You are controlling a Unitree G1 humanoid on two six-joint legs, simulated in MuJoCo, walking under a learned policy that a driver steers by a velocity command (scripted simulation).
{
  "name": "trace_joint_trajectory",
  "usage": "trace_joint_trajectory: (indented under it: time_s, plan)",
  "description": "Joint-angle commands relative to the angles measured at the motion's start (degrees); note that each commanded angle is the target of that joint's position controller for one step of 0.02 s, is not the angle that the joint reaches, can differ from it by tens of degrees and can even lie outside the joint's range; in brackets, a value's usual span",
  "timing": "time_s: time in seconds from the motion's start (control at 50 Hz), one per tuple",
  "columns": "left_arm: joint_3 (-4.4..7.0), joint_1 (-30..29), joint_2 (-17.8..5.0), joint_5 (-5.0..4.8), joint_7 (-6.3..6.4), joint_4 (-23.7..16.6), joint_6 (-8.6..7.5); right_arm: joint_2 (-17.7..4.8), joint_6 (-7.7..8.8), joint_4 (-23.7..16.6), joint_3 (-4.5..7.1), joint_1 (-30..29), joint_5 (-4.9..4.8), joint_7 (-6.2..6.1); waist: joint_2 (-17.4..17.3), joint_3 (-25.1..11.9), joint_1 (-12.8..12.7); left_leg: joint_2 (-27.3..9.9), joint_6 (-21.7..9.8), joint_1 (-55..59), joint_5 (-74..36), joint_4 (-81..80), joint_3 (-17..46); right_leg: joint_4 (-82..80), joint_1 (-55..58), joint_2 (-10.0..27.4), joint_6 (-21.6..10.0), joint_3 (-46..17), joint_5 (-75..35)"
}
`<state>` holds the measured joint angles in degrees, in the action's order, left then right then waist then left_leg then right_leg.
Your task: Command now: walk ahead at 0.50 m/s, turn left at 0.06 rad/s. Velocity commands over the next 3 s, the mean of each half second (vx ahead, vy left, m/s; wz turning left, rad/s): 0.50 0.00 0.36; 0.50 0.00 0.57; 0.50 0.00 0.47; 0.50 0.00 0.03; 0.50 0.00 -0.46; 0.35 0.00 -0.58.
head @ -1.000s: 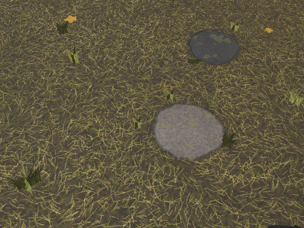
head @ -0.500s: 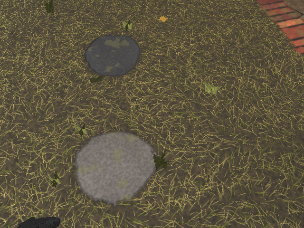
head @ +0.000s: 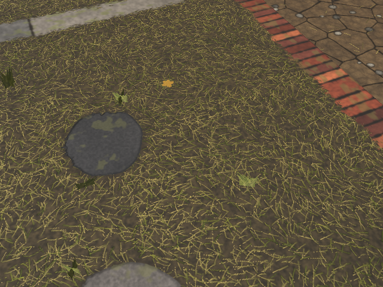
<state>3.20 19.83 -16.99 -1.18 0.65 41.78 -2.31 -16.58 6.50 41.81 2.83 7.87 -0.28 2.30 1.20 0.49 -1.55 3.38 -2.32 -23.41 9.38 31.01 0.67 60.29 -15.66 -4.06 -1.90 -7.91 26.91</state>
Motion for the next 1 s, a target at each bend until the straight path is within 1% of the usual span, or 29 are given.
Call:
trace_joint_trajectory:
  time_s: [0.02, 0.04, 0.08, 0.12, 0.18, 0.22, 0.28, 0.32, 0.36, 0.38, 0.4, 0.42, 0.44, 0.46, 0.48, 0.52, 0.6, 0.68, 0.78, 0.82, 0.84, 0.86, 0.88, 0.9, 0.92, 0.94, 0.96, 0.98, 1.0]
  plan:
    - [1.31, -6.49, -7.32, 0.99, -0.13, -7.06, -2.54, -7.39, -0.91, -1.56, 1.96, 7.61, -0.11, -0.08, -3.8, -0.17, 4.55, -18.14, -12.18, 22.6, 11.22, -17.05, 30.72, 9.1, -28.24, 6.08, 0.13, 1.51, -4.72]
    - [1.44, -6.79, -6.63, 1.68, -0.2, -7.22, -2.9, -6.55, -0.94, -1.86, 1.58, 6.89, 0.27, -0.32, -4.34, 0.24, 3.17, -16.1, -11.49, 19.39, 5.59, -17.73, 27.51, 4.87, -25.53, 7.68, 0.19, 1.43, -7.3]
    - [1.14, -5.73, -4.79, 1.98, -0.4, -7.09, -3.14, -6.11, -1.07, -1.9, 1.39, 7.04, 0.11, -0.75, -6.99, -1.09, 1.87, -13.29, -11.49, 16.82, -1.96, -18.79, 23.26, -1.28, -21.38, 7.94, 1.28, 2.71, -8.6]
    - [0.57, -7.59, -3.41, 2.16, -0.36, -7.64, -3.2, -7.49, -1.22, -1.41, 1.83, 8.16, -0.45, -1.43, -7.34, -1.36, 2.07, -12.59, -12.26, 14.83, -7.1, -19.35, 20.11, -8.38, -19.8, 7.14, 2.8, 4.32, -9.9]
    - [-0.38, -13.91, -1.57, 1.82, -0.76, -8.62, -3.64, -9.44, -1.91, -0.6, 2.56, 10.08, -1.01, -2.4, -6.62, -0.58, 4.01, -10.91, -10.89, 11.22, -7.95, -19.27, 16.65, -20.62, -15.09, 5.54, 4.22, 4.91, -20.14]
    - [-0.4, -17.26, -1.8, 1.25, -1.2, -8.99, -4.01, -9.68, -2.53, -0.05, 2.69, 12.09, -1.18, -2.78, -6.77, -0.43, 5.3, -10.57, -10.09, 10.13, -6.79, -18.56, 16.71, -25.78, -11.78, 4.05, 4.84, 4.82, -25.84]
    - [0.16, -20.48, -3.25, 0.63, -1.61, -9.84, -4.55, -9.46, -3.33, 0.54, 2.73, 14.71, -1.54, -3.06, -6.98, -0.33, 5.78, -11.34, -9.0, 11.75, -3.28, -15.96, 20.0, -30.85, -8.42, 2.89, 4.57, 3.6, -26.45]
    - [0.85, -19.62, -4.56, 0.36, -1.62, -9.78, -4.95, -9.61, -3.76, 0.33, 2.93, 14.41, -1.56, -3.22, -8.01, -0.48, 4.25, -11.88, -7.88, 12.64, -1.95, -13.44, 22.72, -33.48, -4.54, 2.9, 3.46, 3.34, -24.07]
    - [2.1, -12.7, -6.45, 0.68, -1.06, -8.0, -5.19, -7.5, -3.91, -0.41, 2.4, 13.25, -1.33, -3.21, -7.93, -3.24, 0.09, -8.89, -5.32, 10.08, -3.01, -6.56, 21.75, -36.99, 6.96, 4.72, 0.82, 3.47, -22.97]
    - [3.04, -4.71, -9.32, 1.52, -0.45, -7.16, -5.23, -4.41, -3.61, -1.67, 1.32, 12.02, -0.65, -2.98, -3.71, -9.41, -3.9, -5.9, -3.22, 4.42, 0.43, 6.71, 17.72, -36.2, 19.16, 12.82, -2.7, -3.56, -19.96]
    - [4.37, 1.23, -14.32, 2.12, -0.27, -5.6, -4.18, -0.31, -2.93, -3.41, -0.02, 17.96, -1.42, -3.08, 11.75, -17.18, -2.9, 1.3, 0.28, -12.32, 17.95, 24.16, 8.74, -38.85, 36.07, 25.58, -10.99, -24.05, -10.23]
    - [3.93, 2.32, -11.3, 1.27, -0.76, -4.49, -3.68, -4.6, -2.78, -3.48, 0.68, 18.54, -2.23, -3.24, 14.5, -14.92, -2.98, -2.08, 1.12, -21.68, 24.44, 34.63, 7.7, -42.57, 34.9, 28.99, -13.13, -34.98, 1.41]
    - [2.87, 0.15, -7.51, 1.02, -0.74, -4.78, -3.67, -8.12, -3.06, -3.3, 1.76, 14.4, -2.16, -3.25, 8.53, -7.68, -3.68, -4.38, 1.39, -24.03, 19.59, 38.84, 8.35, -43.67, 28.88, 26.25, -11.22, -28.58, 1.93]
    - [2.23, -2.58, -5.78, 1.28, -0.77, -4.91, -3.58, -8.11, -3.44, -3.6, 1.96, 11.72, -1.6, -3.22, 5.17, -3.79, -2.82, -5.95, 1.83, -22.98, 15.32, 39.32, 7.0, -44.42, 23.2, 23.64, -9.7, -20.91, -4.64]
    - [1.72, -4.85, -4.22, 1.49, -0.88, -4.53, -3.5, -7.45, -3.66, -4.08, 2.05, 10.12, -1.09, -3.02, 4.24, -1.05, -1.71, -7.2, 2.19, -21.94, 12.29, 37.64, 6.64, -45.85, 18.46, 21.39, -9.16, -15.59, -10.61]
    - [1.46, -7.13, -3.31, 1.89, -0.88, -3.83, -3.71, -5.52, -4.35, -4.87, 2.01, 9.25, -1.31, -2.33, 5.86, 1.03, 0.23, -9.31, 2.49, -18.46, 9.07, 35.19, 5.85, -48.7, 12.13, 18.82, -8.27, -7.82, -17.59]
    - [2.48, -7.04, -5.95, 1.53, -0.8, -1.68, -4.39, -3.11, -4.94, -7.12, 1.27, 5.64, -0.86, -1.6, 3.53, 1.65, 0.68, -10.22, 3.9, -18.91, 2.58, 28.16, 4.67, -51.63, 10.27, 19.01, -9.72, 0.75, -27.47]
    - [2.9, -6.43, -8.12, 1.2, -0.51, 0.08, -3.94, -2.26, -4.25, -8.67, 0.53, -0.37, -0.93, -0.24, 2.0, 2.33, -1.25, -9.45, 2.97, -15.33, -9.22, 14.85, 1.94, -51.65, 10.79, 17.48, -7.98, 9.22, -31.56]
    - [3.64, -2.79, -10.92, -0.18, -0.43, 2.67, -2.69, -3.3, -4.31, -12.19, 0.71, -7.3, -1.13, 1.17, 1.84, 3.91, -2.5, -7.57, -0.26, -13.49, -6.67, 6.21, -1.69, -48.73, 17.44, 19.73, -5.72, 13.72, -37.07]
    - [4.14, -2.62, -12.68, -0.55, -0.12, 2.88, -1.93, -5.16, -4.65, -12.7, 1.68, -5.49, -0.77, 1.3, 3.47, 1.37, -0.32, -4.16, -2.61, -7.7, -0.7, 5.14, -4.9, -41.62, 19.81, 19.81, -4.44, 16.14, -54.89]
    - [4.32, -2.71, -13.44, -0.72, 0.11, 2.86, -1.46, -6.98, -4.92, -11.87, 2.74, -0.7, -0.64, 1.14, 3.86, -1.82, 2.78, -1.72, -4.15, -0.67, 0.94, 4.17, -6.48, -33.76, 19.48, 19.15, -3.61, 17.6, -63.31]
    - [3.85, -3.29, -12.81, -0.97, 0.17, 2.69, -1.12, -9.75, -5.57, -9.3, 4.48, 8.77, -0.93, 0.53, 2.42, -6.83, 7.89, 0.66, -6.31, 13.49, -1.27, 1.55, -6.96, -21.82, 13.96, 17.28, -2.16, 19.47, -64.15]
    - [2.4, -1.95, -9.45, 0.48, 0.19, 1.78, -1.63, -14.38, -6.57, -7.28, 6.3, 18.26, -1.5, -1.07, -4.81, -12.37, 11.17, -6.84, -9.78, 32.01, -2.86, 0.88, 5.53, -3.83, -0.88, 14.71, 0.36, 19.26, -42.89]
    - [-0.05, 2.59, -2.65, 2.48, -0.83, -1.86, -3.03, -19.61, -5.76, -8.44, 6.31, 15.24, -1.46, -0.91, -17.69, -18.58, 3.77, -21.02, -20.57, 47.08, 10.49, -7.49, 40.56, 14.89, -24.8, 2.33, 3.08, 11.83, 7.46]
    - [0.93, -3.98, -8.28, 0.75, -1.7, -1.81, -4.67, -14.05, -4.86, -9.41, 4.92, 16.93, -1.27, -0.51, -9.9, -21.64, 8.87, -22.1, -19.7, 47.29, 15.98, -13.58, 45.7, 19.23, -29.87, 4.14, 2.04, 1.48, 6.11]
    - [1.3, -8.13, -9.85, -0.95, -2.06, -3.52, -5.45, -11.87, -4.04, -8.74, 4.11, 14.8, -0.78, -0.35, -7.84, -12.75, 8.36, -20.66, -17.33, 40.7, 11.93, -14.7, 37.89, 17.21, -33.17, 6.18, 1.07, 2.38, 0.48]
    - [0.92, -8.55, -8.9, -0.2, -1.64, -3.28, -5.84, -10.79, -3.63, -8.89, 3.75, 11.42, -0.91, -0.42, -2.62, -8.07, 5.72, -18.23, -15.7, 32.08, 5.66, -14.73, 31.57, 12.41, -30.53, 8.55, 0.86, 2.55, -4.22]
    - [1.12, -8.29, -8.9, 1.14, -1.21, -2.7, -5.74, -9.46, -3.57, -9.42, 3.32, 7.84, -0.62, -0.54, -1.49, -5.2, 3.31, -16.17, -14.59, 24.84, -0.89, -15.25, 26.75, 7.74, -26.62, 10.04, 1.46, 2.58, -7.03]
    - [1.31, -7.06, -9.08, 1.52, -1.19, -2.43, -5.12, -8.57, -3.45, -10.27, 2.9, 5.85, 0.12, -0.77, -2.96, -4.45, 1.29, -14.85, -14.42, 20.14, -5.43, -16.54, 24.25, 5.8, -22.8, 11.01, 1.91, 2.07, -8.95]
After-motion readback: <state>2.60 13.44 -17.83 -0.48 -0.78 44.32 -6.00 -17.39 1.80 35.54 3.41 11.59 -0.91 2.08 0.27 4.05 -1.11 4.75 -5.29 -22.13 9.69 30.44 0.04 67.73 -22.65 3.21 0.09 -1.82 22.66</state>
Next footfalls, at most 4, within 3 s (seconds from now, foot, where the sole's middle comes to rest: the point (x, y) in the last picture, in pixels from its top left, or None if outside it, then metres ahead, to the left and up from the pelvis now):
0.38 right None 0.36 -0.11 -0.76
0.86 left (135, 270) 0.54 0.24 -0.76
1.36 right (146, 187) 0.88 0.24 -0.76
1.86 left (55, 182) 0.89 0.61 -0.76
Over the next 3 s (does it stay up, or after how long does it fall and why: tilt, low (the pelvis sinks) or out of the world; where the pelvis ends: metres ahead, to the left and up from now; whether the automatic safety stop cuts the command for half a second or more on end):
stays up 1.34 0.78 0.00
